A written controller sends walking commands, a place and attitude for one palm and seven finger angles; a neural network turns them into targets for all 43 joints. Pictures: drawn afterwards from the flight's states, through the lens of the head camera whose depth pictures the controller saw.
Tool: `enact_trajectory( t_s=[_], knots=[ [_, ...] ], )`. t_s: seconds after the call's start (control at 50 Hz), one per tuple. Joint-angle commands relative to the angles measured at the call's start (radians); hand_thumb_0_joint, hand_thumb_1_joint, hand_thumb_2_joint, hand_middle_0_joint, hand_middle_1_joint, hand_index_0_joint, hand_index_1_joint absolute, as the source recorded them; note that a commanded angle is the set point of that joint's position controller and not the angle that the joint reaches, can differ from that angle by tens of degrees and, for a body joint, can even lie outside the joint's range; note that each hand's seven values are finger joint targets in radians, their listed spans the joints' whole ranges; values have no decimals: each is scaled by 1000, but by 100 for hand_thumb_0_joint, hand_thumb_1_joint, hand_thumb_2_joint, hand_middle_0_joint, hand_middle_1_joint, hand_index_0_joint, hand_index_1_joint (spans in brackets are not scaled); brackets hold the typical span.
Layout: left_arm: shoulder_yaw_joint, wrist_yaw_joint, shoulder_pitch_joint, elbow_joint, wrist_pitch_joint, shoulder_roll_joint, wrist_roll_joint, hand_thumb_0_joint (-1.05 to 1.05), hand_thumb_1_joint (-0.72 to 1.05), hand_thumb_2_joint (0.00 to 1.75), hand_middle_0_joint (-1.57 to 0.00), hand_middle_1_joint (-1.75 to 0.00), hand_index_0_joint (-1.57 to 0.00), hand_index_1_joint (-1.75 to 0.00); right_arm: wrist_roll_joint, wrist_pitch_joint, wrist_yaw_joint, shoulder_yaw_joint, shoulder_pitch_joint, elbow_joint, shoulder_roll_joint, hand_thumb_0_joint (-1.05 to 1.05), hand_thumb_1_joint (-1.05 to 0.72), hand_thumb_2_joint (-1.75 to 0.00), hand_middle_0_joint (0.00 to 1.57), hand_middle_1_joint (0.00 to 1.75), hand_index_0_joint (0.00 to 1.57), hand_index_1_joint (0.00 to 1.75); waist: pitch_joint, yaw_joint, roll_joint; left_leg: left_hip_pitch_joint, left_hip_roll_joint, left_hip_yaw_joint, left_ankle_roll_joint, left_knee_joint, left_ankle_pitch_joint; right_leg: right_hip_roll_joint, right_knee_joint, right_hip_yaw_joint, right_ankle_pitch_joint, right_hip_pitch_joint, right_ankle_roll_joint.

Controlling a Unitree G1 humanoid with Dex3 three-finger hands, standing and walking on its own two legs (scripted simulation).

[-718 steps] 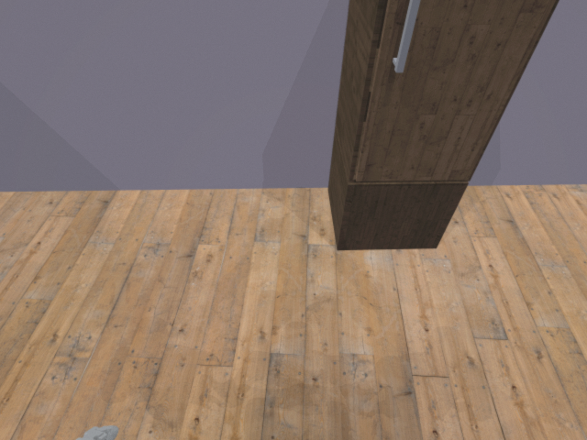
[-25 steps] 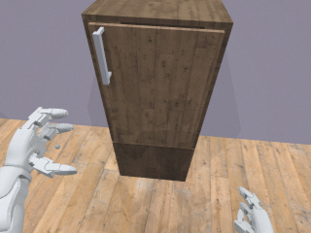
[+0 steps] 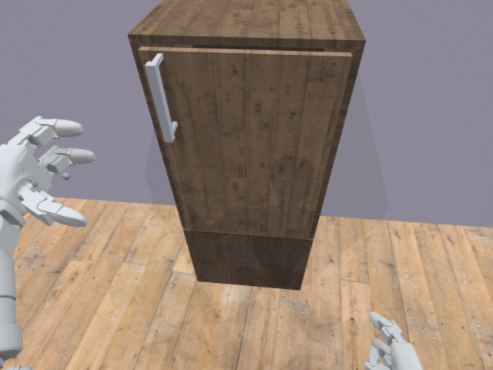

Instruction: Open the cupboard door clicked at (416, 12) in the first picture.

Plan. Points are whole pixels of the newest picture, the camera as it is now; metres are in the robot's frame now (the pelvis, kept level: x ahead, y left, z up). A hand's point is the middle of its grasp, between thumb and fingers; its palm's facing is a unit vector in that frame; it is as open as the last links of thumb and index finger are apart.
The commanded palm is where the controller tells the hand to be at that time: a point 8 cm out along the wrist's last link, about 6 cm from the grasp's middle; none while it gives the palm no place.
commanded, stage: raise the hand with hooked fingers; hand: left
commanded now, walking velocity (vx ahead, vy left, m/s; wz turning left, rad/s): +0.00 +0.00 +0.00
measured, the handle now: (164, 100) +0.57 +0.23 +0.16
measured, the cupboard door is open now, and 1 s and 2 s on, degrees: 0 0 0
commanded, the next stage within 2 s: move the hooked fingers beside the handle in 0.38 s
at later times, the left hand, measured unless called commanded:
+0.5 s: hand (84, 189) +0.30 +0.26 +0.18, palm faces +0.05 -1.00 -0.07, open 14.0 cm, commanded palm +0.27 +0.31 +0.18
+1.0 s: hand (101, 158) +0.37 +0.27 +0.17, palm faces +0.07 -1.00 -0.04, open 14.0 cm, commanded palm +0.34 +0.32 +0.18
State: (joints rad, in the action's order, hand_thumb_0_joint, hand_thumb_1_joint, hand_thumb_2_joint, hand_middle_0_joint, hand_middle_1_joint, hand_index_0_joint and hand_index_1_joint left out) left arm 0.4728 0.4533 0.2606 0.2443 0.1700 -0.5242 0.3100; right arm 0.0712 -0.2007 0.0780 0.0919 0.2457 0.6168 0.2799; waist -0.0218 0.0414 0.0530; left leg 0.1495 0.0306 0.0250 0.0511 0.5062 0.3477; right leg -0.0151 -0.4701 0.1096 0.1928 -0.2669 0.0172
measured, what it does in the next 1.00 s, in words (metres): stands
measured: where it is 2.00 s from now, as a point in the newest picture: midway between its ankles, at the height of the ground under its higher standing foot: outside the picture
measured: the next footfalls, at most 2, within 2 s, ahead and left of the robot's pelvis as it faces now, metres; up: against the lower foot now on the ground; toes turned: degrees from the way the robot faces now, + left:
none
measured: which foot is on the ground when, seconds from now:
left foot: down 0.00-1.00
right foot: down 0.00-1.00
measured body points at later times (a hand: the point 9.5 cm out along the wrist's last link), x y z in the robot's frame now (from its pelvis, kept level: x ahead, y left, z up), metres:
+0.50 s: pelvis +0.00 -0.01 +0.00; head -0.01 -0.03 +0.45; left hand +0.29 +0.31 +0.18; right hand +0.19 -0.24 -0.07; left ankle -0.05 +0.08 -0.74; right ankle +0.04 -0.11 -0.74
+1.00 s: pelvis -0.01 -0.01 +0.00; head +0.01 -0.02 +0.45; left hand +0.36 +0.33 +0.17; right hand +0.13 -0.27 -0.09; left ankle -0.05 +0.08 -0.74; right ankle +0.04 -0.11 -0.74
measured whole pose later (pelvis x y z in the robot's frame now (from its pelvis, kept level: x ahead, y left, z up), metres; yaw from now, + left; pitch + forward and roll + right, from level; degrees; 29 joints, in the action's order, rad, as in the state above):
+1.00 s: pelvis -0.01 -0.01 +0.00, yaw -1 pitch +3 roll -1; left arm 0.47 0.45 0.51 0.63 0.09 -0.59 0.23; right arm 0.07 -0.17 0.09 0.07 0.28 0.61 0.31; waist -0.01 -0.01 0.03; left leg 0.24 0.01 0.04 0.04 0.54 0.35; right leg 0.00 -0.50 0.09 0.19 -0.36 0.04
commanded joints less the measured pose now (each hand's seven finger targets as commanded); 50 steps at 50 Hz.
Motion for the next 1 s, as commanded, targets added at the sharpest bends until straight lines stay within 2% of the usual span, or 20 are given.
enact_trajectory(
  t_s=[0.0, 0.08, 0.12, 0.2, 0.3, 0.32, 0.36, 0.42, 0.46, 0.52, 0.54, 0.58, 0.62, 0.7, 0.72, 0.74, 0.8, 0.84, 0.92, 0.98],
  knots=[
    [69, 33, 181, -203, -25, -224, 33, 0, -50, 30, -30, -120, -30, -120, 9, -47, -2, -65, -129, -192, 138, 0, -90, -90, 20, 30, 20, 30, -226, 11, -30, 63, -35, -78, -50, -68, -383, 4, -3, -58, -226, 180, 26],
    [151, -10, 218, -339, -97, -288, 51, 0, -50, 30, -30, -120, -30, -120, -3, -53, -7, -63, -135, -208, 120, 0, -90, -90, 20, 30, 20, 30, -285, 29, 24, 43, -33, -71, -50, -72, -411, 10, -5, -66, -248, 229, 27],
    [178, -41, 229, -359, -122, -316, 46, 0, -50, 30, -30, -120, -30, -120, -9, -55, -6, -60, -128, -199, 118, 0, -90, -90, 20, 30, 20, 30, -263, 34, 29, 51, -34, -68, -50, -78, -404, 16, 2, -64, -240, 233, 28],
    [107, -66, 257, -305, -121, -237, 18, 0, -50, 30, -30, -120, -30, -120, -1, -63, 10, -62, -121, -173, 114, 0, -90, -90, 20, 30, 20, 30, -168, 1, 123, 48, -34, -55, -47, -94, -349, 8, 26, -69, -201, 175, 30],
    [35, -37, 264, -244, -60, -197, 0, 0, -50, 30, -30, -120, -30, -120, 10, -57, 24, -62, -122, -172, 123, 0, -90, -90, 20, 30, 20, 30, -152, -16, 49, 57, -35, -58, -33, -97, -285, 5, 38, -70, -154, 162, 21],
    [41, -25, 239, -221, -53, -199, 10, 0, -50, 30, -30, -120, -30, -120, 7, -54, 22, -61, -121, -174, 125, 0, -90, -90, 20, 30, 20, 30, -148, -8, 1, 66, -35, -63, -32, -94, -289, 7, 37, -75, -163, 175, 24],
    [71, -13, 232, -232, -54, -229, 16, 0, -50, 30, -30, -120, -30, -120, 8, -51, 21, -62, -126, -177, 127, 0, -90, -90, 20, 30, 20, 30, -197, -4, -27, 67, -32, -62, -28, -86, -303, 6, 25, -73, -184, 197, 18],
    [110, -12, 222, -243, -66, -257, 34, 0, -50, 30, -30, -120, -30, -120, 3, -48, 16, -57, -143, -186, 122, 0, -90, -90, 20, 30, 20, 30, -202, 14, -5, 81, -28, -59, -31, -77, -291, 3, 25, -88, -169, 211, 22],
    [112, -20, 232, -250, -78, -252, 39, 0, -50, 30, -30, -120, -30, -120, 5, -49, 14, -56, -147, -186, 116, 0, -90, -90, 20, 30, 20, 30, -196, 10, -6, 88, -29, -57, -30, -77, -285, 2, 24, -88, -166, 205, 20],
    [96, -37, 326, -206, -90, -269, 22, 0, -50, 30, -30, -120, -30, -120, 6, -47, 20, -56, -131, -168, 121, 0, -90, -90, 20, 30, 20, 30, -152, -10, 2, 91, -31, -57, -29, -77, -261, 8, 38, -88, -133, 162, 18],
    [72, -41, 371, -205, -91, -259, 11, 0, -50, 30, -30, -120, -30, -120, 9, -49, 23, -55, -134, -166, 121, 0, -90, -90, 20, 30, 20, 30, -145, -20, 48, 88, -30, -56, -29, -82, -245, 4, 42, -89, -114, 146, 18],
    [37, -49, 421, -167, -94, -242, -6, 0, -50, 30, -30, -120, -30, -120, 12, -52, 32, -55, -122, -159, 121, 0, -90, -90, 20, 30, 20, 30, -153, -34, 68, 78, -30, -58, -30, -84, -225, 2, 46, -87, -88, 131, 18],
    [7, -48, 484, -126, -98, -242, -20, 0, -50, 30, -30, -120, -30, -120, 12, -50, 39, -55, -110, -152, 125, 0, -90, -90, 20, 30, 20, 30, -148, -45, 49, 77, -32, -65, -30, -87, -212, 5, 51, -85, -68, 124, 19],
    [53, -37, 513, -25, -117, -301, -27, 0, -50, 30, -30, -120, -30, -120, 8, -50, 44, -57, -89, -146, 134, 0, -90, -90, 20, 30, 20, 30, -228, -38, -13, 101, -27, -63, -24, -73, -246, -3, 31, -92, -124, 181, 16],
    [83, -33, 514, -18, -124, -346, -26, 0, -50, 30, -30, -120, -30, -120, 7, -45, 41, -58, -88, -148, 137, 0, -90, -90, 20, 30, 20, 30, -247, -24, 8, 104, -27, -59, -26, -72, -252, -3, 30, -97, -127, 200, 19],
    [73, -28, 538, -13, -132, -334, -24, 0, -50, 30, -30, -120, -30, -120, 7, -45, 40, -56, -92, -151, 133, 0, -90, -90, 20, 30, 20, 30, -255, -27, 23, 107, -25, -58, -26, -72, -262, -6, 25, -99, -146, 208, 20],
    [62, -19, 523, 92, -139, -315, -24, 0, -50, 30, -30, -120, -30, -120, 8, -42, 35, -57, -71, -147, 140, 0, -90, -90, 20, 30, 20, 30, -226, -29, -3, 130, -27, -55, -26, -70, -266, -5, 15, -91, -164, 176, 22],
    [86, -9, 520, 174, -131, -355, -25, 0, -50, 30, -30, -120, -30, -120, 9, -32, 29, -60, -56, -143, 153, 0, -90, -90, 20, 30, 20, 30, -193, -27, -41, 180, -30, -50, -23, -64, -247, -10, 15, -104, -150, 169, 21],
    [89, 0, 619, 189, -147, -407, -50, 0, -50, 30, -30, -120, -30, -120, 9, -19, 23, -68, -30, -151, 164, 0, -90, -90, 20, 30, 20, 30, -251, -34, 25, 168, -28, -46, -24, -50, -268, -9, -3, -110, -168, 164, 25],
    [50, 1, 689, 104, -198, -376, -52, 0, -50, 30, -30, -120, -30, -120, 5, -27, 23, -72, -10, -164, 156, 0, -90, -90, 20, 30, 20, 30, -341, -45, 84, 90, -32, -50, -29, -43, -347, -2, -17, -100, -238, 163, 25]
  ],
)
